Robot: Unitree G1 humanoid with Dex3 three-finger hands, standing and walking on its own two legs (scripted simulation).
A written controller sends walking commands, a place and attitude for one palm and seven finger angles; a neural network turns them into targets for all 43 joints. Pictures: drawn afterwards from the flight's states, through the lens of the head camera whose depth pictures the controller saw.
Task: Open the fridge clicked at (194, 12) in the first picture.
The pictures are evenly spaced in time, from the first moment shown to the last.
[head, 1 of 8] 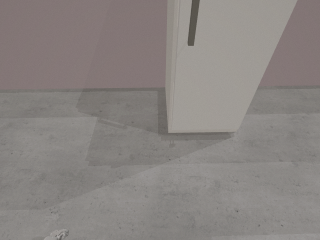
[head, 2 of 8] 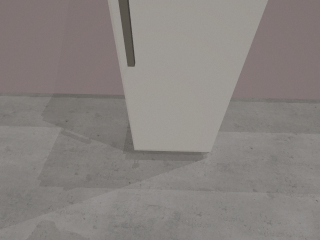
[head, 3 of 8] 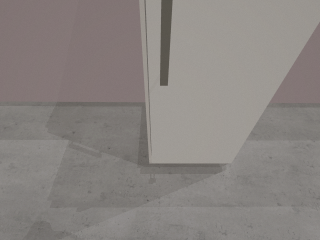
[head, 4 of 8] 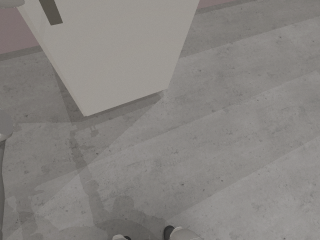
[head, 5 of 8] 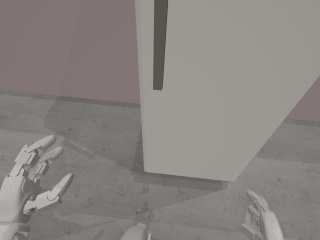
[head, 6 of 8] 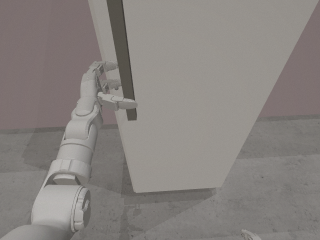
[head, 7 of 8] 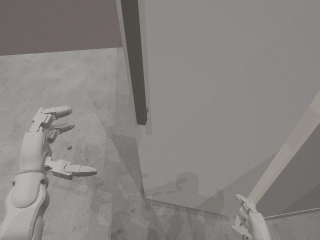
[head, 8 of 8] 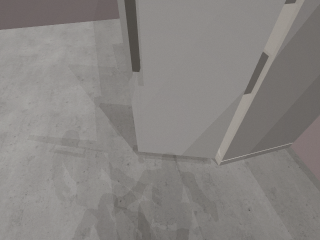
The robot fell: no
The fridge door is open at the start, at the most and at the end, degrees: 0 79 69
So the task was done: yes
